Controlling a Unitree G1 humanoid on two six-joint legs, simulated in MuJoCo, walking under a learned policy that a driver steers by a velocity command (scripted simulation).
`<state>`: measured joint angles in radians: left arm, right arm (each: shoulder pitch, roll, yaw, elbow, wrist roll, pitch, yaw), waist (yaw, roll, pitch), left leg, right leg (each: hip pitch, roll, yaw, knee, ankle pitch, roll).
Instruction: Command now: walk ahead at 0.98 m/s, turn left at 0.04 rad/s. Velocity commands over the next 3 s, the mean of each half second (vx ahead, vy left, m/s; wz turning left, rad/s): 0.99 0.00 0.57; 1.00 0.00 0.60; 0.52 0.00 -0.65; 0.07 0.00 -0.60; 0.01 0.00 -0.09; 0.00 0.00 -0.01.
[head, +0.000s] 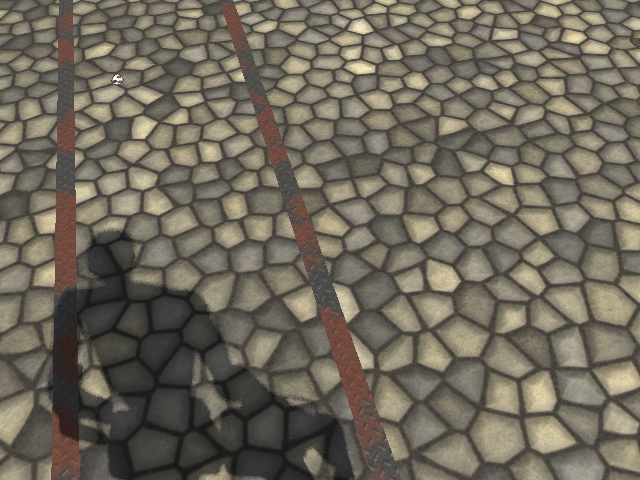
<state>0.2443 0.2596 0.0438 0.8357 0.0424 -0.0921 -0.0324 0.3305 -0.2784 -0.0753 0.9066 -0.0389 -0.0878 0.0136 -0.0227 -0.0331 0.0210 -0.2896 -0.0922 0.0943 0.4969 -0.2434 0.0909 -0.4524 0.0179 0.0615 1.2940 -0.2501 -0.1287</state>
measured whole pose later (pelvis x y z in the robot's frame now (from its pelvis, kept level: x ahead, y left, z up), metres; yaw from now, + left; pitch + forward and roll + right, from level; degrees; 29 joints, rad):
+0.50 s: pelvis +0.46 +0.00 +0.01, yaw +21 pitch +2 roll -2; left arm 0.34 0.30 0.06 0.86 0.03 -0.12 -0.01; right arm 0.21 -0.34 -0.09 0.77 -0.02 -0.02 0.04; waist 0.02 0.05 0.01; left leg -0.67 0.07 0.02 1.26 -0.22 0.11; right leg -0.13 -0.01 -0.18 0.40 -0.29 0.00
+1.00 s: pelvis +0.85 +0.23 +0.00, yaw +38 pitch +0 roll +1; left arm 0.13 0.24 0.00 0.70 0.03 -0.05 -0.03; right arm 0.45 -0.27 -0.05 0.86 -0.01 -0.10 0.02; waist -0.04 -0.02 0.03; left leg 0.01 -0.19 0.02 0.27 -0.28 0.17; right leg -0.76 -0.17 0.00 0.98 -0.08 -0.03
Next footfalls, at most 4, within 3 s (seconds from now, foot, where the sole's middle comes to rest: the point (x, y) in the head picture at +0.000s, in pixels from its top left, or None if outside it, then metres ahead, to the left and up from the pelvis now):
0.28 right None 0.48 -0.12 -0.77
0.74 left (238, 345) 0.80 0.21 -0.77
1.18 right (182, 212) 1.23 0.40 -0.77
1.62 left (122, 174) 1.39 0.59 -0.77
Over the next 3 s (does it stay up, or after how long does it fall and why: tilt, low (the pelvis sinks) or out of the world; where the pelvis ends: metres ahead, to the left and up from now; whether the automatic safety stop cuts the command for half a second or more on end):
stays up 1.25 0.47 0.00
